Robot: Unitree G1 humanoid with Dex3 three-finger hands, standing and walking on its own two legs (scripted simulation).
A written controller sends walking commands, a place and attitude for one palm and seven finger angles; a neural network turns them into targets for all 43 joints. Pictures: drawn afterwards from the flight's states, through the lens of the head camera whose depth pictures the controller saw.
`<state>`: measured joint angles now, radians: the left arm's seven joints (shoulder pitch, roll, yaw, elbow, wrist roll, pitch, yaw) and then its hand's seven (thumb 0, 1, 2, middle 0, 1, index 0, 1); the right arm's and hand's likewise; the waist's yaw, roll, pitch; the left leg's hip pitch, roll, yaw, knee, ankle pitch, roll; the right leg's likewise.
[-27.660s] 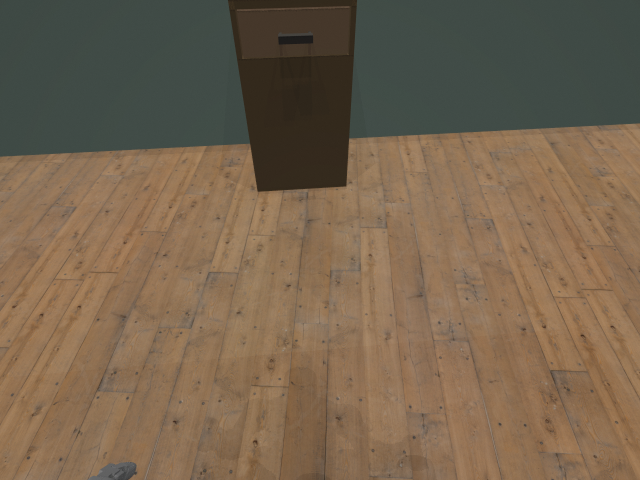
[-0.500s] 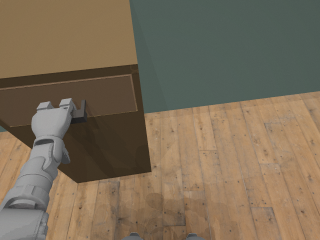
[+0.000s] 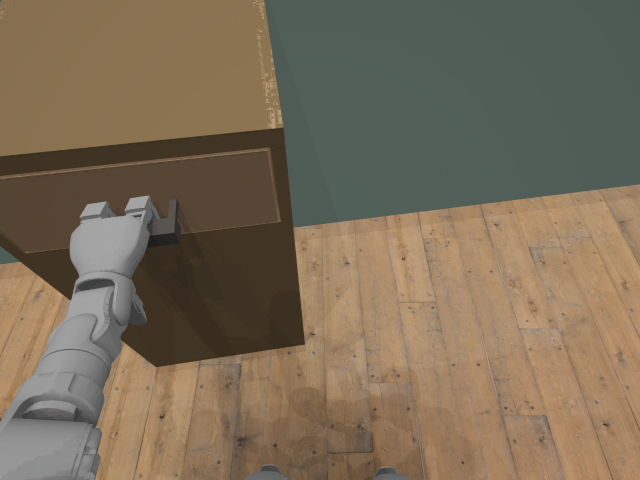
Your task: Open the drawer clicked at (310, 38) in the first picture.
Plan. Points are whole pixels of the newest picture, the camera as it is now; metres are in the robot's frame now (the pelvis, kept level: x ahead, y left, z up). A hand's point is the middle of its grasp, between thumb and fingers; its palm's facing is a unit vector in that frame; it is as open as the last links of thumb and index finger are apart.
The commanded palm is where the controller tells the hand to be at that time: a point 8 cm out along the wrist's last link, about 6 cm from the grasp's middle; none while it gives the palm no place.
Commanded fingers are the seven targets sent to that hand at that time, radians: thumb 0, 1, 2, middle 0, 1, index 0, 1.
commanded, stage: close the thumb around the handle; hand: left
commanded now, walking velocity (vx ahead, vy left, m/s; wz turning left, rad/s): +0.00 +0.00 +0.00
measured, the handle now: (134, 222) +0.45 +0.28 +0.01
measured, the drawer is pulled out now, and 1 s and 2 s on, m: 0.00 0.02 0.15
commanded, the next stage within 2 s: pull the drawer open in 0.60 s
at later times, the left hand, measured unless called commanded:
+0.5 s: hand (134, 262) +0.40 +0.27 +0.00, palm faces -0.03 -0.01 -1.00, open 6.0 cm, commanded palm +0.37 +0.26 +0.05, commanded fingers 0.00 0.90 0.90 -0.40 -1.35 -0.40 -1.35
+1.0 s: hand (133, 275) +0.38 +0.27 -0.01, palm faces -0.03 -0.04 -1.00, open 6.1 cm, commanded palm +0.34 +0.26 +0.05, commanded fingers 0.00 0.90 0.90 -0.40 -1.35 -0.40 -1.35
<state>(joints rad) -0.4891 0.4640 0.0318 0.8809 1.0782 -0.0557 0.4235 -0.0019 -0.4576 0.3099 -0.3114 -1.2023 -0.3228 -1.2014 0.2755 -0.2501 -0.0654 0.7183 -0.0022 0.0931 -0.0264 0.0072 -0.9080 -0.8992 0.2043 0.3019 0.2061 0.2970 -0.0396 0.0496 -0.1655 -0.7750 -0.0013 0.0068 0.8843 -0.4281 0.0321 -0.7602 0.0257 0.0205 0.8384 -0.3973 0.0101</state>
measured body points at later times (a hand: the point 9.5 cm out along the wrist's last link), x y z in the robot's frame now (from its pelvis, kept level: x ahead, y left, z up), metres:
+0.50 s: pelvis +0.00 +0.00 +0.00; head +0.08 -0.01 +0.44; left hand +0.40 +0.27 +0.05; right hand +0.07 -0.27 -0.13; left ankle -0.01 +0.10 -0.69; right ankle +0.00 -0.13 -0.69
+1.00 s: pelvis +0.02 -0.01 +0.01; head +0.08 -0.02 +0.45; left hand +0.37 +0.27 +0.05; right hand +0.10 -0.28 -0.12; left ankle -0.01 +0.10 -0.69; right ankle +0.00 -0.13 -0.69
